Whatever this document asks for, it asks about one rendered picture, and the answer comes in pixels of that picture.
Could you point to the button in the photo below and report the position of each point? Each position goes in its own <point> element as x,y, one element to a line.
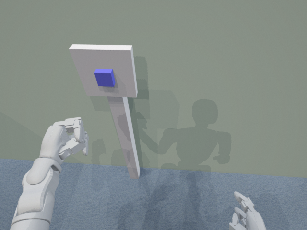
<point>105,77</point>

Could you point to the robot right hand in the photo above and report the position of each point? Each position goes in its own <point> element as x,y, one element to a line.
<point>251,220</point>

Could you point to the left robot forearm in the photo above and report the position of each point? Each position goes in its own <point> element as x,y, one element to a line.
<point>36,203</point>

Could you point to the panel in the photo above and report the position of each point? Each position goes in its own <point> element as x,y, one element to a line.
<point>119,58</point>

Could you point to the robot left hand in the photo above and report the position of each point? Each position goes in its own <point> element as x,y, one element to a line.
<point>58,145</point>

